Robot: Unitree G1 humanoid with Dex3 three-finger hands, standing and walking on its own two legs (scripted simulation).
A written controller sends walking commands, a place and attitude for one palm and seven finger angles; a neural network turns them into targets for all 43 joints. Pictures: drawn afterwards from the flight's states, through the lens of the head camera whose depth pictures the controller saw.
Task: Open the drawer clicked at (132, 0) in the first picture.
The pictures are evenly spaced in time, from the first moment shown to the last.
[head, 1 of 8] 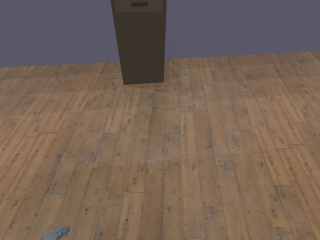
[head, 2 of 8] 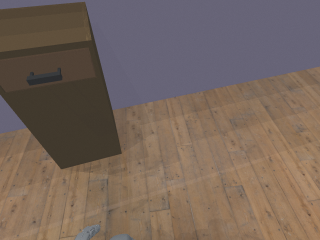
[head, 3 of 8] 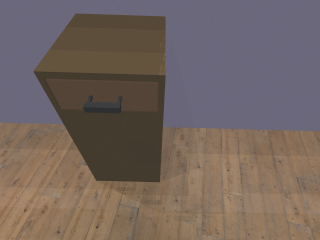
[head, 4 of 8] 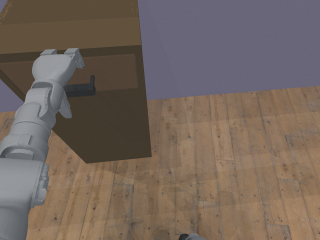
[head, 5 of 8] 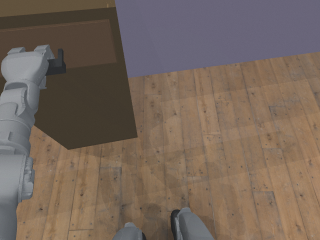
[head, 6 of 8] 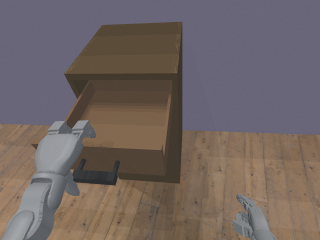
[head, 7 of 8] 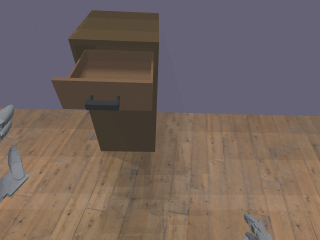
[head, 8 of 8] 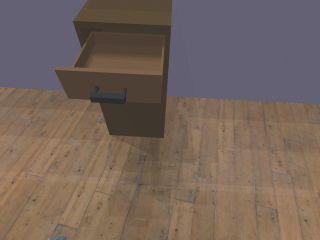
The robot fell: no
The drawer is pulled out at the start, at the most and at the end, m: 0.00 0.30 0.29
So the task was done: yes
